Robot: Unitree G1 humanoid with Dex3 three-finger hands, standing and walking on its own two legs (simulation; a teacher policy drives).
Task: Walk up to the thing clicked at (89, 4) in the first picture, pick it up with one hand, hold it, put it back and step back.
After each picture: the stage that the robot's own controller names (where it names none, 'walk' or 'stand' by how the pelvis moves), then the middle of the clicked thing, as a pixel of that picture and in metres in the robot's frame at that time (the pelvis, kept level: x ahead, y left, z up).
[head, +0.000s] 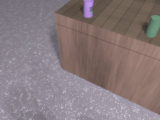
stand; (88, 7) +1.05 -0.02 -0.07
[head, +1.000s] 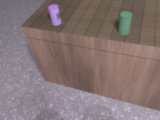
walk; (55, 15) +0.94 +0.24 -0.05
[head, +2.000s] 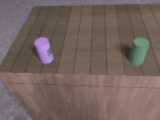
walk; (44, 50) +0.59 +0.23 -0.04
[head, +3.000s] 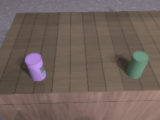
stand; (36, 67) +0.48 +0.23 -0.05
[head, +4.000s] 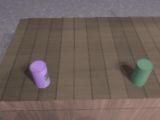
stand; (40, 74) +0.47 +0.21 -0.07
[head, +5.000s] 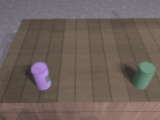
stand; (41, 76) +0.46 +0.20 -0.07
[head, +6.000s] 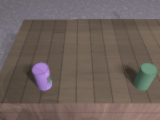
stand; (42, 77) +0.45 +0.20 -0.07
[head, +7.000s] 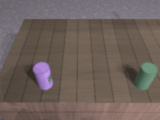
rise first; (43, 76) +0.46 +0.19 -0.07
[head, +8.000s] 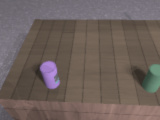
rise first; (50, 75) +0.46 +0.19 -0.07
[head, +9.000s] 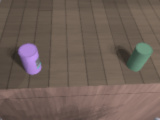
go down; (30, 59) +0.49 +0.18 -0.04
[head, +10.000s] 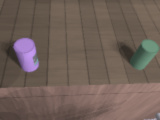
go down; (27, 55) +0.47 +0.18 -0.01
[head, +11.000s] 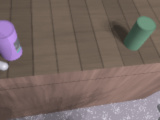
close in; (7, 41) +0.48 +0.19 +0.03
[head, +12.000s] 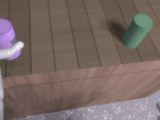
close; (5, 40) +0.49 +0.19 +0.04
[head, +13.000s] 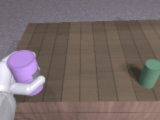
lift; (27, 73) +0.31 +0.17 +0.16
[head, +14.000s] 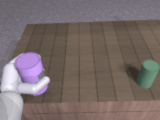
hold; (32, 74) +0.33 +0.17 +0.13
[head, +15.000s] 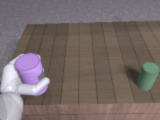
hold; (32, 75) +0.33 +0.17 +0.13
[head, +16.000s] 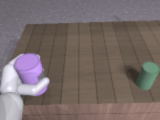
hold; (32, 75) +0.33 +0.17 +0.13
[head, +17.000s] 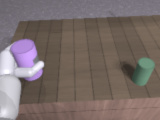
crouch; (28, 60) +0.39 +0.18 +0.13
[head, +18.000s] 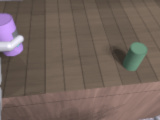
lower; (7, 35) +0.48 +0.21 +0.11
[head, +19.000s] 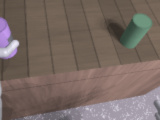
lower; (1, 39) +0.49 +0.20 +0.03
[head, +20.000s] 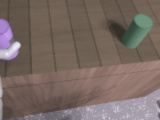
lower; (2, 40) +0.49 +0.20 +0.03
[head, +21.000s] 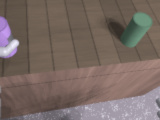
lower; (1, 38) +0.49 +0.20 +0.03
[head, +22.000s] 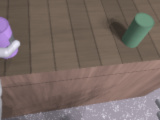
lower; (2, 39) +0.49 +0.20 +0.03
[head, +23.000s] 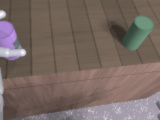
open; (7, 41) +0.49 +0.19 +0.03
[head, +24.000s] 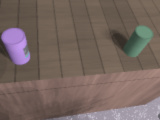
sink last; (17, 47) +0.48 +0.18 +0.01
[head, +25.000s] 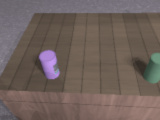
sink last; (50, 65) +0.49 +0.19 -0.02
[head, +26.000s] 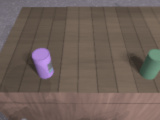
stand; (43, 63) +0.47 +0.19 -0.01
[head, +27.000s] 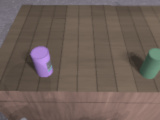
stand; (42, 62) +0.47 +0.19 -0.01
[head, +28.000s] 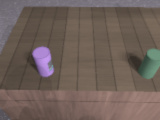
stand; (43, 62) +0.48 +0.19 -0.02
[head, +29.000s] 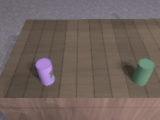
stand; (45, 72) +0.49 +0.20 -0.07
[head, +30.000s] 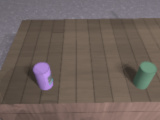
stand; (43, 76) +0.46 +0.19 -0.07
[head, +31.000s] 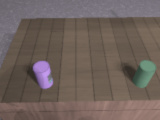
stand; (43, 75) +0.46 +0.19 -0.07
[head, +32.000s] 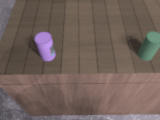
walk; (45, 47) +0.53 +0.18 -0.05
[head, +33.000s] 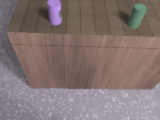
walk; (54, 12) +0.78 +0.17 -0.05
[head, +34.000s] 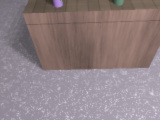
stand; out of the picture +1.10 +0.26 -0.05
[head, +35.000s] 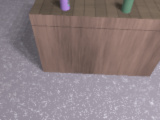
stand; (64, 0) +1.08 +0.18 -0.06
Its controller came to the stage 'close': yes
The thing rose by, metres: 0.20
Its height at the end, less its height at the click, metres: +0.00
